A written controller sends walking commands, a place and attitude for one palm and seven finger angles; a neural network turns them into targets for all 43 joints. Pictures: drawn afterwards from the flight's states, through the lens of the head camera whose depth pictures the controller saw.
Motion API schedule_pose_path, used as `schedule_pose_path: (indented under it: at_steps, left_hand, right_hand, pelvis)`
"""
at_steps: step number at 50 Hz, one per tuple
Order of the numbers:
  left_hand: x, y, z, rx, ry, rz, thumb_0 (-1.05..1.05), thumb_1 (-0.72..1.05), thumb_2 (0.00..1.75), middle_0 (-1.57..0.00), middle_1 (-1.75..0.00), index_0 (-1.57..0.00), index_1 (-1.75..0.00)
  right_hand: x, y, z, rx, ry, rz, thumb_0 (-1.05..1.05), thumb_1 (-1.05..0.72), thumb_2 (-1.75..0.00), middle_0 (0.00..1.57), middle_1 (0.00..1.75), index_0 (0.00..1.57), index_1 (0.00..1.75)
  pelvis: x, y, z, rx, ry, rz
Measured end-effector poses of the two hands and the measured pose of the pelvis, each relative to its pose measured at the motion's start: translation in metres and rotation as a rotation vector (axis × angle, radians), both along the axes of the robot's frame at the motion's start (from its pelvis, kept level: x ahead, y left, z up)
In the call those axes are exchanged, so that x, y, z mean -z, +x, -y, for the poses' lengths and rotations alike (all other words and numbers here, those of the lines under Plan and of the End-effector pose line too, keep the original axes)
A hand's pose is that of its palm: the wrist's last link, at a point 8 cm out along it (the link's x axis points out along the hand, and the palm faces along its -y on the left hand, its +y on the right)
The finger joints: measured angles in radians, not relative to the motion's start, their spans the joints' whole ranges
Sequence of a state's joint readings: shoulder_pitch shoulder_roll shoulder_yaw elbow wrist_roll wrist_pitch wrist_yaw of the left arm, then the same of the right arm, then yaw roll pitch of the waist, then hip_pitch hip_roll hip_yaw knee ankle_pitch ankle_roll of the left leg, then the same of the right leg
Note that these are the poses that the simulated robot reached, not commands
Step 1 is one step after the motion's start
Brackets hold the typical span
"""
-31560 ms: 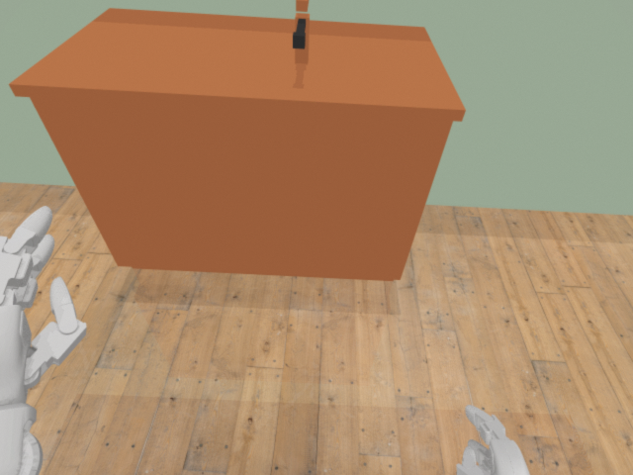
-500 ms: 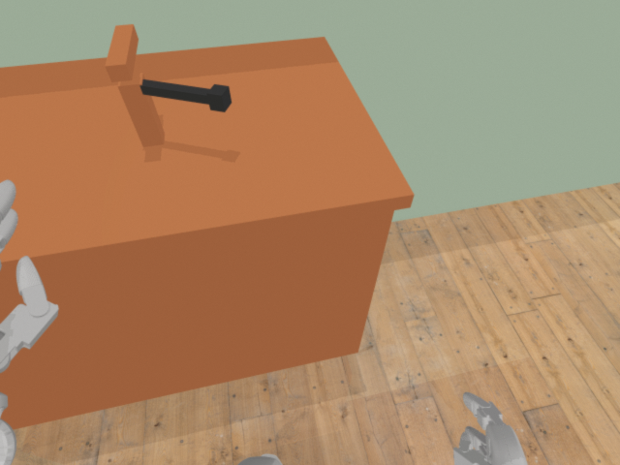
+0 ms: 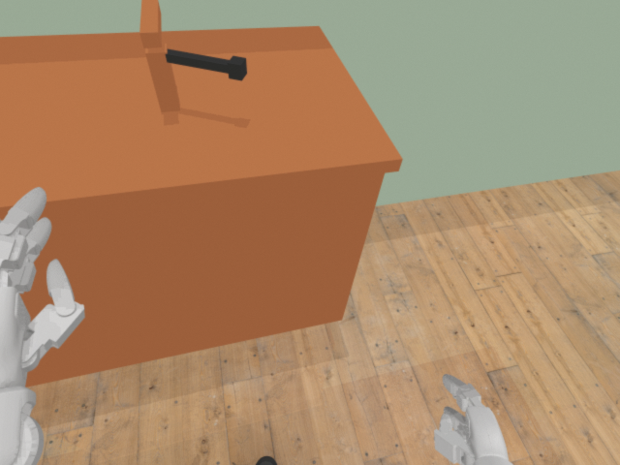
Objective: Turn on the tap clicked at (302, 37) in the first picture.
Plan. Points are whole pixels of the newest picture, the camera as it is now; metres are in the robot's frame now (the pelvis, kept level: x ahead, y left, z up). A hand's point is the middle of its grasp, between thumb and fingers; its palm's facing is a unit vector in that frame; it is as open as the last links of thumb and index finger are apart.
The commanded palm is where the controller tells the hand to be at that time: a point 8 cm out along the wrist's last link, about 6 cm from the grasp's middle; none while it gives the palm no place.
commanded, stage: step back with the hand held close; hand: left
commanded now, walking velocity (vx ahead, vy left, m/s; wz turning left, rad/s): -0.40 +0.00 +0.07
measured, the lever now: (237, 68) +0.70 +0.22 +0.14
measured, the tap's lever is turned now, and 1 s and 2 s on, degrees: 63 63 63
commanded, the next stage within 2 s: stop stepping back and stand still in 0.04 s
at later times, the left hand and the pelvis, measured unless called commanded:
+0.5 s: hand out of the picture +0.08 +0.22 +0.14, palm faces +0.40 -0.85 -0.35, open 7.4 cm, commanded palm +0.03 +0.26 +0.17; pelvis -0.14 -0.02 -0.01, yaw +0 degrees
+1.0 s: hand out of the picture +0.04 +0.23 +0.17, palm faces +0.46 -0.81 -0.35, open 7.4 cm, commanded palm -0.01 +0.27 +0.17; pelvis -0.16 -0.01 -0.01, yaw +2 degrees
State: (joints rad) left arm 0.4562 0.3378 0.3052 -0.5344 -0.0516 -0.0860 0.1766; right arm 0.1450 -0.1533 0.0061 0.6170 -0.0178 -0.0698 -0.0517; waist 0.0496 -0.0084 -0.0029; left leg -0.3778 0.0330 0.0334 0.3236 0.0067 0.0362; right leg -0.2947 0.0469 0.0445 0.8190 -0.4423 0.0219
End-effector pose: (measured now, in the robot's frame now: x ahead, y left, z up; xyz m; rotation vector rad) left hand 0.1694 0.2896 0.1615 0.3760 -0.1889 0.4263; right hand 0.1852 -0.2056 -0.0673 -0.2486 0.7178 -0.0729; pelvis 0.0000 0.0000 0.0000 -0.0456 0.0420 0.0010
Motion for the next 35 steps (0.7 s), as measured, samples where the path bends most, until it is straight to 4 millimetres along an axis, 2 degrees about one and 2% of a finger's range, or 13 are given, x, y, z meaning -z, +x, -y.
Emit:
schedule_pose_path:
  at_steps: [3, 6, 10, 13, 19, 22, 26, 30, 35]
  left_hand:
    - [0.001, -0.014, 0.018, 0.039, -0.008, 0.004, 0.02, 0.89, 0.9, -0.2, -0.3, -0.21, -0.3]
    - [-0.005, -0.034, 0.037, 0.094, 0.061, 0.032, 0.02, 0.89, 0.9, -0.2, -0.3, -0.21, -0.3]
    - [-0.024, -0.064, 0.049, 0.141, 0.117, 0.023, 0.02, 0.89, 0.9, -0.21, -0.3, -0.21, -0.3]
    - [-0.026, -0.08, 0.043, 0.128, 0.146, 0.0, 0.01, 0.89, 0.9, -0.21, -0.3, -0.21, -0.3]
    - [0.007, -0.098, 0.017, 0.021, 0.024, -0.041, 0.01, 0.89, 0.9, -0.21, -0.3, -0.21, -0.3]
    - [0.014, -0.116, 0.019, 0.011, -0.005, -0.057, 0.02, 0.89, 0.9, -0.21, -0.3, -0.21, -0.3]
    - [-0.001, -0.137, 0.031, 0.027, 0.034, -0.018, 0.02, 0.89, 0.9, -0.21, -0.3, -0.21, -0.3]
    - [-0.019, -0.159, 0.04, 0.016, 0.109, 0.027, 0.02, 0.89, 0.9, -0.21, -0.3, -0.21, -0.3]
    - [-0.017, -0.179, 0.044, -0.001, 0.08, 0.032, 0.01, 0.89, 0.9, -0.21, -0.3, -0.21, -0.3]
  right_hand:
    - [0.007, -0.023, 0.003, -0.009, 0.016, 0.001, 0.01, -0.9, -0.9, 0.21, 0.3, 0.2, 0.3]
    - [0.02, -0.046, 0.013, -0.001, 0.04, 0.0, 0.01, -0.9, -0.9, 0.21, 0.3, 0.21, 0.3]
    - [0.024, -0.092, 0.03, 0.063, 0.041, -0.079, 0.01, -0.91, -0.9, 0.21, 0.3, 0.21, 0.3]
    - [0.018, -0.124, 0.045, 0.113, 0.027, -0.096, 0.01, -0.91, -0.9, 0.21, 0.3, 0.2, 0.3]
    - [0.022, -0.166, 0.071, 0.182, -0.03, -0.081, 0.01, -0.91, -0.9, 0.21, 0.3, 0.2, 0.3]
    - [0.014, -0.181, 0.074, 0.18, -0.048, -0.05, 0.01, -0.91, -0.9, 0.2, 0.3, 0.2, 0.3]
    - [0.011, -0.196, 0.069, 0.156, -0.036, -0.015, 0.01, -0.91, -0.9, 0.2, 0.3, 0.2, 0.3]
    - [0.02, -0.203, 0.061, 0.111, 0.014, -0.024, 0.01, -0.91, -0.9, 0.2, 0.3, 0.2, 0.3]
    - [0.029, -0.213, 0.058, 0.077, 0.047, -0.075, 0.01, -0.91, -0.9, 0.21, 0.3, 0.2, 0.3]
  pelvis:
    - [0.004, -0.025, 0.009, -0.005, 0.007, -0.014]
    - [0.014, -0.052, 0.021, 0.011, 0.038, -0.03]
    - [0.004, -0.072, 0.023, 0.039, 0.044, -0.028]
    - [-0.001, -0.081, 0.025, 0.046, 0.068, -0.021]
    - [0.007, -0.107, 0.016, -0.002, 0.045, 0.026]
    - [0.006, -0.121, 0.015, 0.007, 0.057, 0.055]
    - [0.004, -0.139, 0.021, -0.001, 0.058, 0.065]
    - [0.005, -0.153, 0.031, -0.02, 0.058, 0.056]
    - [0.002, -0.166, 0.037, -0.013, 0.068, 0.069]
